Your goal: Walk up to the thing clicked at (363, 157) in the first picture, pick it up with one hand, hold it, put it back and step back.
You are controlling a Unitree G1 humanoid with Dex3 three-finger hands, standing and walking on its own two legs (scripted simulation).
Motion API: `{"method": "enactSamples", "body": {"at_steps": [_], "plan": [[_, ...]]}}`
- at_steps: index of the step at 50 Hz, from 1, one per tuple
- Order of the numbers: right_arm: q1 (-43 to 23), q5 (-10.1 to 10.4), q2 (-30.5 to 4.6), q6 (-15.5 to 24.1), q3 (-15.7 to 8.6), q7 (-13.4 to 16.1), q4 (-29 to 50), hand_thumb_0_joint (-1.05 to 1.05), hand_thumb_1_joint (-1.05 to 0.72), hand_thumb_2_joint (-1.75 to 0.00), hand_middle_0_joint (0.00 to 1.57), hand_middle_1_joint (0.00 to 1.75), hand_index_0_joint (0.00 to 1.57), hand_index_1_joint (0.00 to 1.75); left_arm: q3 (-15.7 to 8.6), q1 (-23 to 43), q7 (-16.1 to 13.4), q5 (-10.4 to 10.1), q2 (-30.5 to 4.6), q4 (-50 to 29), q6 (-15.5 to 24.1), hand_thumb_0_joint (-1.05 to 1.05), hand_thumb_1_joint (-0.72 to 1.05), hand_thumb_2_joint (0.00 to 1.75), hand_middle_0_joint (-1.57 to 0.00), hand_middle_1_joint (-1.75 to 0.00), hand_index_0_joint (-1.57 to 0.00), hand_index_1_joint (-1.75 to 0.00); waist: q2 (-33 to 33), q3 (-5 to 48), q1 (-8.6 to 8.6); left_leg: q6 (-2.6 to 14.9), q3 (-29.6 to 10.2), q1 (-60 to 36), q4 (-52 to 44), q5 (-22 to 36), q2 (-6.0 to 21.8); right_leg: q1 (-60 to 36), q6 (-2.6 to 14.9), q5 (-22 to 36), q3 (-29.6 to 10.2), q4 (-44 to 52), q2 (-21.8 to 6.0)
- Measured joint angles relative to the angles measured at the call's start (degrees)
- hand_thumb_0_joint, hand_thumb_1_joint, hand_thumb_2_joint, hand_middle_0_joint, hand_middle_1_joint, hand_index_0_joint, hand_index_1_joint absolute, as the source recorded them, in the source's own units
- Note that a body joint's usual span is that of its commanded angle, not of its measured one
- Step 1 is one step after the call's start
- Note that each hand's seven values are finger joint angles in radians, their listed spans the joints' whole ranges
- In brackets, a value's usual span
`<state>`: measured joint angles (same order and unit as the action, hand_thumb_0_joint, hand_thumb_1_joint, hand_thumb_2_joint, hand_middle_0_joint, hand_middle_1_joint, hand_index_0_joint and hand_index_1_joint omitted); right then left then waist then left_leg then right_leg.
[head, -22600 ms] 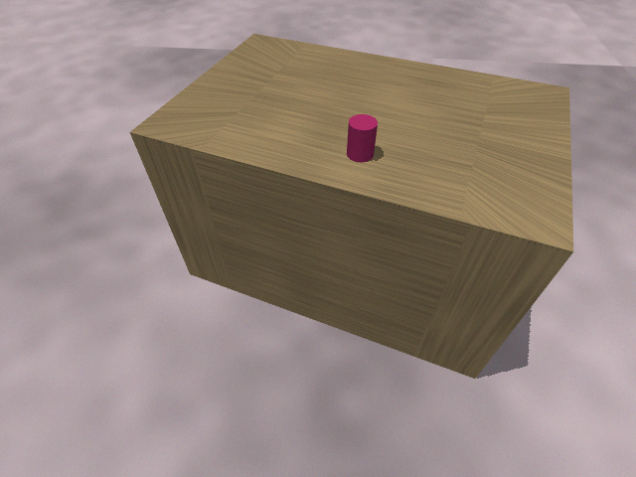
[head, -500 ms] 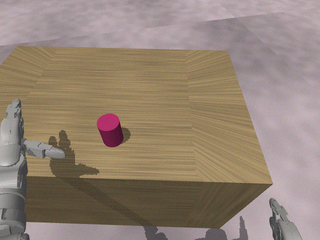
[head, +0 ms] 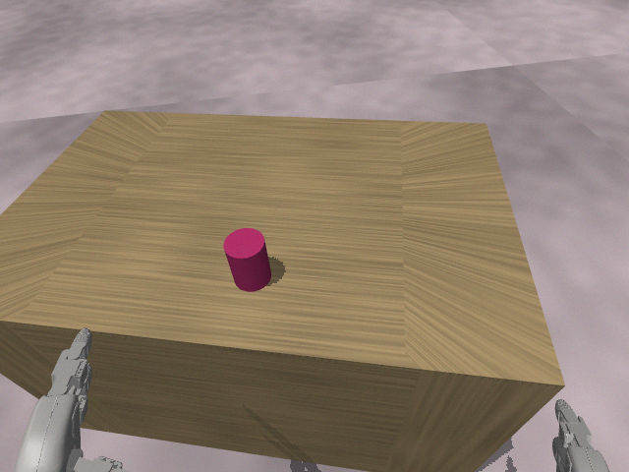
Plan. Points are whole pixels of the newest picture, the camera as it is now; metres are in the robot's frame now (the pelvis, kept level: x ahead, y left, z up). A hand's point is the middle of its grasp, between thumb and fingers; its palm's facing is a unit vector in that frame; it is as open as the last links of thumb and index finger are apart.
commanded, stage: sink last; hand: left
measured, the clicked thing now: (248, 260) +0.47 +0.17 -0.04
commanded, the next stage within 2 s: home in 0.28 s
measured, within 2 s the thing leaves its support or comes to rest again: neither
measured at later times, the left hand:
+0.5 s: hand (90, 451) +0.15 +0.26 +0.03, palm faces +0.32 -0.87 -0.39, open 17.4 cm
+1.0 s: hand (197, 468) +0.16 +0.18 -0.07, palm faces +0.09 -0.98 -0.20, open 17.7 cm
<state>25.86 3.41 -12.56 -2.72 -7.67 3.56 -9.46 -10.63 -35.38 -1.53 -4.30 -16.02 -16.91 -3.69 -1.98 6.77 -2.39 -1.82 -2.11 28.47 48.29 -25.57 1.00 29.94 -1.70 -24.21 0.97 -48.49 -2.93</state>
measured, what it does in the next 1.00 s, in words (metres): stands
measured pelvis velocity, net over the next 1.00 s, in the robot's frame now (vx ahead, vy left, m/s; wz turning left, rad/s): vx -0.02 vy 0.01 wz -0.02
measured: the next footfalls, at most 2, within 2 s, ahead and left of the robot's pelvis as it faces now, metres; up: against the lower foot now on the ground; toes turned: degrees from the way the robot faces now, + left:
none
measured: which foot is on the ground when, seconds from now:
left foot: down 0.00-1.00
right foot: down 0.00-1.00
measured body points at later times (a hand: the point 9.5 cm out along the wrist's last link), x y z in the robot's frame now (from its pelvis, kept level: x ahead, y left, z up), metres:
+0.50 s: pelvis -0.03 +0.00 -0.01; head -0.03 -0.01 +0.44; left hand +0.12 +0.31 +0.06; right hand +0.12 -0.28 -0.03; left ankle -0.01 +0.14 -0.70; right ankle +0.00 -0.14 -0.70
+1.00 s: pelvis -0.02 +0.01 -0.02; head +0.00 +0.02 +0.43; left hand +0.15 +0.23 -0.05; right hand +0.13 -0.23 -0.05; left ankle -0.01 +0.14 -0.70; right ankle +0.00 -0.14 -0.70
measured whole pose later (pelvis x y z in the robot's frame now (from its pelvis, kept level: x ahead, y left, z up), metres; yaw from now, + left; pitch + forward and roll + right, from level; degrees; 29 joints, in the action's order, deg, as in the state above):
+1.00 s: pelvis -0.02 +0.01 -0.02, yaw -1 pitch +7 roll +0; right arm 25.7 1.5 -10.9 -0.1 -0.5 5.1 -7.7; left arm -0.2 -25.1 -4.1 -1.4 -11.5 5.5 -1.6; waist 1.4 5.7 0.0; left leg -1.6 -1.4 35.6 54.8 -26.7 1.4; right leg 37.1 -1.9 -24.4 -0.1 -54.1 -2.4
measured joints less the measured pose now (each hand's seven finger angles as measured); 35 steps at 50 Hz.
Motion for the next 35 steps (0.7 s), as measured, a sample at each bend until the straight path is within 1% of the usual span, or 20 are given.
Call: {"method": "enactSamples", "body": {"at_steps": [6,12,15,17,22,25,27,29,32,35], "plan": [[0.77,-0.25,-0.15,1.41,-0.29,0.8,0.56,-0.01,0.51,-0.05,0.06,0.06,0.06,0.06,-2.5,2.46,-0.42,0.17,-0.81,2.12,0.65,-0.01,-0.43,0.02,-0.04,-0.05,-0.05,-0.03,0.61,-0.13,0.05,-0.34,-0.12,0.92,0.85,0.66,-0.07,1.21,0.39,0.26,0.01,-1.52,-0.04],[1.2,-0.43,-0.73,2.41,-1.14,0.86,-0.5,-0.01,0.52,-0.05,0.06,0.06,0.06,0.06,-5.14,4.17,-0.69,0.18,-1.91,5.46,2.25,-0.01,-0.44,0.01,-0.04,-0.05,-0.05,-0.03,0.97,-0.75,0.51,-0.39,0.1,1.79,1.43,1.23,0.05,2.26,0.56,0.9,-0.28,-2.2,0.13],[1.2,-0.48,-0.93,2.57,-1.31,0.93,-0.85,-0.01,0.52,-0.05,0.06,0.06,0.06,0.05,-5.85,4.81,-0.91,0.24,-2.03,8.03,2.94,-0.01,-0.46,0.02,-0.05,-0.05,-0.06,-0.04,1.18,-1.28,0.7,-0.33,0.32,2.33,1.72,1.45,0.06,2.9,0.5,1.22,-0.53,-2.48,0.17],[1.31,-0.47,-0.98,2.88,-1.12,0.98,-0.79,-0.01,0.51,-0.05,0.06,0.06,0.06,0.05,-5.79,4.89,-1.21,0.37,-1.85,9.01,3.18,-0.01,-0.47,0.02,-0.05,-0.06,-0.06,-0.04,1.32,-1.55,0.74,-0.33,0.45,2.67,1.93,1.53,0.09,3.28,0.48,1.41,-0.68,-2.62,0.21],[1.16,-0.62,-1.11,3.9,-1.19,1.39,-0.83,-0.01,0.48,-0.07,0.07,0.06,0.06,0.06,-4.84,4.63,-2.01,0.67,-1.37,9.14,4.01,-0.01,-0.51,0.02,-0.06,-0.06,-0.07,-0.05,1.4,-1.65,0.69,-0.22,0.58,2.6,2.17,1.52,0.16,3.08,0.32,1.68,-0.81,-2.44,0.29],[0.73,-0.63,-1.05,4.51,-0.58,1.7,-1.25,-0.01,0.4,-0.13,0.09,0.09,0.08,0.09,-4.47,4.88,-2.38,0.84,-1.31,9.42,4.8,-0.01,-0.53,0.03,-0.06,-0.06,-0.06,-0.05,1.5,-1.67,0.66,-0.12,0.61,2.27,2.13,1.5,0.17,2.67,0.22,1.77,-0.84,-2.21,0.3],[0.38,-0.68,-0.58,4.85,0.54,1.69,-1.53,-0.01,0.32,-0.2,0.09,0.11,0.09,0.11,-3.92,5.03,-2.46,1.0,-0.99,9.95,5.73,-0.01,-0.55,0.03,-0.06,-0.06,-0.06,-0.05,1.58,-1.67,0.71,-0.05,0.62,2.26,2.13,1.5,0.16,2.62,0.17,1.82,-0.85,-2.13,0.29],[-0.11,-0.78,0.21,5.13,2.23,1.55,-1.76,-0.01,0.22,-0.27,0.1,0.13,0.1,0.13,-2.82,5.1,-2.39,1.2,-0.33,10.72,6.34,-0.01,-0.55,0.04,-0.05,-0.06,-0.06,-0.05,1.71,-1.73,0.75,0.01,0.68,2.49,2.23,1.48,0.15,2.85,0.12,1.84,-0.92,-2.18,0.29],[-0.93,-1.04,1.89,5.34,5.17,0.97,-2.01,-0.01,0.05,-0.36,0.12,0.16,0.11,0.15,-0.14,5.28,-2.01,1.62,1.22,12.52,6.96,-0.01,-0.55,0.04,-0.05,-0.06,-0.05,-0.05,1.8,-1.95,0.73,0.07,0.69,3.36,2.7,1.36,0.14,3.66,0.07,1.81,-0.95,-2.5,0.29],[-1.47,-1.44,3.22,5.32,7.15,0.21,-1.69,0.0,-0.12,-0.46,0.13,0.18,0.13,0.18,3.04,5.58,-1.62,2.15,3.01,15.5,6.75,-0.01,-0.55,0.05,-0.05,-0.06,-0.05,-0.05,1.86,-2.11,0.91,0.12,0.66,4.55,3.38,1.11,0.05,4.77,-0.02,1.61,-0.95,-3.06,0.2]]}}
